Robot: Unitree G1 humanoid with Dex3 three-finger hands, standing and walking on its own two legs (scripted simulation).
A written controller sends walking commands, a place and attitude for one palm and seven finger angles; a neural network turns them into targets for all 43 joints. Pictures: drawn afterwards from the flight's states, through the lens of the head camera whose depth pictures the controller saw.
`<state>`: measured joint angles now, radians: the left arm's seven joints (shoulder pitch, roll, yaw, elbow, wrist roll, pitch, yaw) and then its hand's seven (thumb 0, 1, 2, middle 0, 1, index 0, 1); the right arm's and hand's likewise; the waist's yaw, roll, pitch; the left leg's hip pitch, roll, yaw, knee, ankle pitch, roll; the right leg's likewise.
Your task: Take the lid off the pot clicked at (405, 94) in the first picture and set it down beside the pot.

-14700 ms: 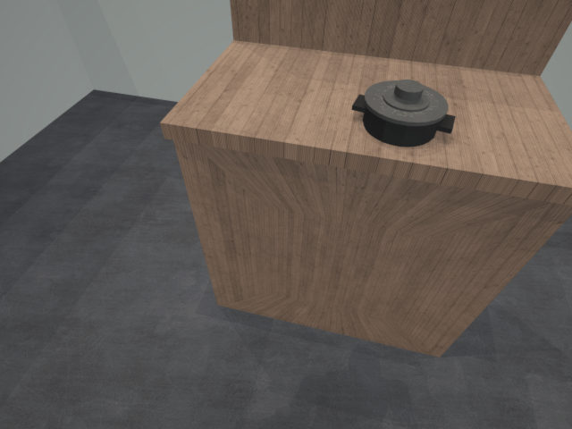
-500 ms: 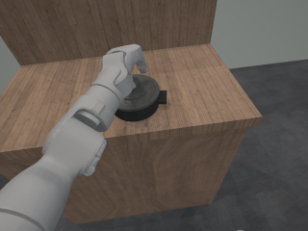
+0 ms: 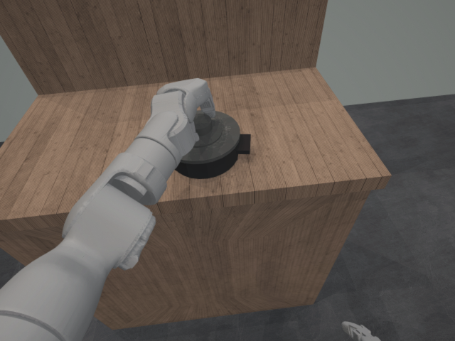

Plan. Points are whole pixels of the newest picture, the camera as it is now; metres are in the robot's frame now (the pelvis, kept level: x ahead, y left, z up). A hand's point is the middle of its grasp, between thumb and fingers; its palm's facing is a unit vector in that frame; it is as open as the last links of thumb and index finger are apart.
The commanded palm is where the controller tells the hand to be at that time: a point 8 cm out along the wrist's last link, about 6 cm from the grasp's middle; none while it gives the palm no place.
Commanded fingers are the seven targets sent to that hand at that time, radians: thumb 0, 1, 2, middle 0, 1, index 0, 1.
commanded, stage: lower the open fingers around the knob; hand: left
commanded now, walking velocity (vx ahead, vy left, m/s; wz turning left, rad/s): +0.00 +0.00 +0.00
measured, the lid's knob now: (198, 124) +0.48 +0.07 +0.15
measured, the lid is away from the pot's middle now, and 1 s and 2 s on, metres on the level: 0.00 0.00 0.00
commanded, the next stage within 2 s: close the fingers and squeeze the knob in 0.08 s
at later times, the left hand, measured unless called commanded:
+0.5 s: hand (195, 127) +0.45 +0.07 +0.17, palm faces -0.32 -0.13 -0.94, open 9.7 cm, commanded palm +0.44 +0.08 +0.23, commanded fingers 0.00 -0.01 1.11 -0.61 -0.78 -0.61 -0.78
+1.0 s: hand (195, 125) +0.45 +0.07 +0.17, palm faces -0.32 -0.15 -0.94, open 8.2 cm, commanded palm +0.44 +0.08 +0.23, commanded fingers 0.00 0.32 0.86 -0.74 -0.99 -0.74 -0.99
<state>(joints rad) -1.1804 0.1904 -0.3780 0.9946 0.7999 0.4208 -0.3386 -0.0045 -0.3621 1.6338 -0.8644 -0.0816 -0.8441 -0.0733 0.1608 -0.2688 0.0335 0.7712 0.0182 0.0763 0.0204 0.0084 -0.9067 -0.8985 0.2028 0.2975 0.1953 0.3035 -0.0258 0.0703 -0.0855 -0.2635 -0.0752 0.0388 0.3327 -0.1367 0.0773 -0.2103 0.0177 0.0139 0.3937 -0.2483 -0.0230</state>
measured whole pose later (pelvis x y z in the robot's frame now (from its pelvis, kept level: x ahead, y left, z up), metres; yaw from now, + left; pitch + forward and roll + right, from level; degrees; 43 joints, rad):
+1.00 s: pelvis +0.00 +0.00 +0.00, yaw -1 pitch +4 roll +1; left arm -1.16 0.21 -0.36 0.99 0.80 0.41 -0.35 0.00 0.12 0.96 -0.61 -0.90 -0.63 -0.89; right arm 0.18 -0.28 0.03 0.78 0.02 0.09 0.01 0.01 -0.91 -0.90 0.20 0.30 0.20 0.30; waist -0.04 0.07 -0.09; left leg -0.26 -0.07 0.05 0.34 -0.15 0.07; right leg -0.21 0.03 0.02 0.40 -0.25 -0.03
